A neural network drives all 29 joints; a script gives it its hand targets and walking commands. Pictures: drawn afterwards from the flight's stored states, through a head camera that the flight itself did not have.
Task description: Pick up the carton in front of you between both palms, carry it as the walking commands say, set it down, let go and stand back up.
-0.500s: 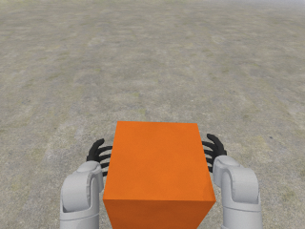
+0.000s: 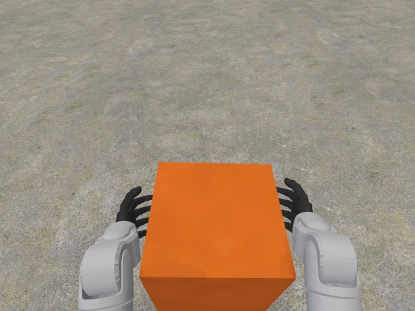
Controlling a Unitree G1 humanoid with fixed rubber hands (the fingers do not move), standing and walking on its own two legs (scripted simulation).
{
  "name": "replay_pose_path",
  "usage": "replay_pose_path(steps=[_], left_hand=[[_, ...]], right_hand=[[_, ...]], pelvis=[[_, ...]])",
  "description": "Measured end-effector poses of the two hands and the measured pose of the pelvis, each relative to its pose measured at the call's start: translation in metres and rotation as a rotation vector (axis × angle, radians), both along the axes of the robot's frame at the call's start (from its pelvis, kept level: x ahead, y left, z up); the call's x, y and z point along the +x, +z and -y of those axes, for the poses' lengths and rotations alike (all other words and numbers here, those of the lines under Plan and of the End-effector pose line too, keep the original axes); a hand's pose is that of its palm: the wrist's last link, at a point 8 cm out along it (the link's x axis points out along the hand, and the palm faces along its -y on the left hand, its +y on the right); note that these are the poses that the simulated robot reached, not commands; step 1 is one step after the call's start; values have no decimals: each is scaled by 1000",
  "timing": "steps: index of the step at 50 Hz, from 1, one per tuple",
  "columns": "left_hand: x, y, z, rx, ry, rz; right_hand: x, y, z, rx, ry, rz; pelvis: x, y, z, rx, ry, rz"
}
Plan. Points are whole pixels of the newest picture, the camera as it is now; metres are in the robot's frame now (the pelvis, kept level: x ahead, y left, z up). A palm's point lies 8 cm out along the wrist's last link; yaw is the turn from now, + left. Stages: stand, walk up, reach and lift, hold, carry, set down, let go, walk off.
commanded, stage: carry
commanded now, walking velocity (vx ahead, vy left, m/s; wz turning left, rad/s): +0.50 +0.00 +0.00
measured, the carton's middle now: (212, 242) +0.26 +0.00 +0.00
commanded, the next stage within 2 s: none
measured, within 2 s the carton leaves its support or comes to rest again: neither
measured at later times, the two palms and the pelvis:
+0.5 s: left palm (143, 121) +0.56 +0.17 +0.08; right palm (260, 116) +0.55 -0.13 +0.09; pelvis +0.29 +0.03 -0.01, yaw -2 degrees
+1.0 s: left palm (143, 109) +0.63 +0.19 +0.07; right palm (249, 101) +0.64 -0.11 +0.08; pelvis +0.37 +0.03 -0.02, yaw +0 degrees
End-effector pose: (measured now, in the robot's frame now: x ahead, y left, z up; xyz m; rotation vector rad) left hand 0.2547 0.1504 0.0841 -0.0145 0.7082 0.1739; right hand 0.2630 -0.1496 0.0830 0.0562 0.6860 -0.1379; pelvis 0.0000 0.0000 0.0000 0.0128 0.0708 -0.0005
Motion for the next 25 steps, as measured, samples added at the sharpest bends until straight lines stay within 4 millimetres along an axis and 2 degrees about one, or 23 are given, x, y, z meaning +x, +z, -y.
replay_pose_path(steps=[5, 8, 10, 14, 18, 25], left_hand=[[79, 2, -16, -24, -20, 57], [130, -11, -29, -49, -29, 64], [156, -19, -33, -52, -41, 13], [197, -25, -34, -69, -51, -74], [237, -20, -32, -67, -67, -64], [303, -2, -22, -46, -33, 31]], right_hand=[[72, 9, -16, -19, -23, 57], [119, 2, -29, -41, -33, 63], [143, -5, -34, -49, -42, 13], [177, -11, -35, -45, -71, -75], [214, -4, -33, -48, -81, -64], [290, 8, -23, -27, -47, 30]], pelvis=[[77, -14, -19, -19, -11, 10], [123, -29, -33, -5, -28, 19], [144, -26, -40, -6, -39, 13], [180, -10, -47, -31, -52, 2], [215, -1, -47, -45, -44, -2], [285, -7, -30, -17, -32, 19]])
